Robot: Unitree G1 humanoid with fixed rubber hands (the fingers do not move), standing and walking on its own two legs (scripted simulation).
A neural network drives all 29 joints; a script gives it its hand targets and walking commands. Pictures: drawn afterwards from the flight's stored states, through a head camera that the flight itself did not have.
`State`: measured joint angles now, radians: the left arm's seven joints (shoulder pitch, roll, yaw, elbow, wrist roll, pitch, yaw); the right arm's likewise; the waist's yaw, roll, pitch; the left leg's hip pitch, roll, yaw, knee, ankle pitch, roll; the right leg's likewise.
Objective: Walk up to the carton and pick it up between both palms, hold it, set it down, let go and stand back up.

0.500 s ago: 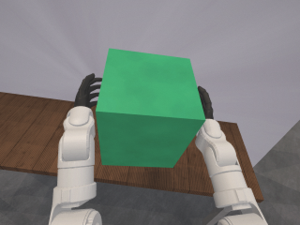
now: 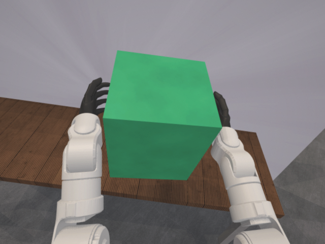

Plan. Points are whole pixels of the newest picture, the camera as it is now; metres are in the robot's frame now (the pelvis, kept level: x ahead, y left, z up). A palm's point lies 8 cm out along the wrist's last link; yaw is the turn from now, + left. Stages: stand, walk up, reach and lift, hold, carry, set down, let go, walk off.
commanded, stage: set down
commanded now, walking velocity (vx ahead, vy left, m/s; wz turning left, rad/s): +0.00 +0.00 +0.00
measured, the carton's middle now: (155, 121) +0.39 +0.01 +0.13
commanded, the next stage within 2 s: none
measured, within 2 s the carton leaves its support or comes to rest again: neither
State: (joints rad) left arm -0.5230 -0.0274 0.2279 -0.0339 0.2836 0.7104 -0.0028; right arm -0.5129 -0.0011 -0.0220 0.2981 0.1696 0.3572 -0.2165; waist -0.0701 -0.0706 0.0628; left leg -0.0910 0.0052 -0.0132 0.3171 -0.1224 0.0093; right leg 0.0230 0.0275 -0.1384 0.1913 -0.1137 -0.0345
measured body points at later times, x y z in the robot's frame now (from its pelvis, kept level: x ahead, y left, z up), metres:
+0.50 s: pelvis +0.02 -0.01 +0.00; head +0.02 +0.02 +0.45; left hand +0.39 +0.15 +0.11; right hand +0.38 -0.15 +0.10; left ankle +0.04 +0.11 -0.75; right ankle +0.01 -0.09 -0.75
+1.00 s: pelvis +0.05 +0.00 +0.00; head +0.07 +0.00 +0.45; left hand +0.44 +0.14 +0.09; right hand +0.41 -0.16 +0.07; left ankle +0.04 +0.11 -0.75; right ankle +0.01 -0.09 -0.75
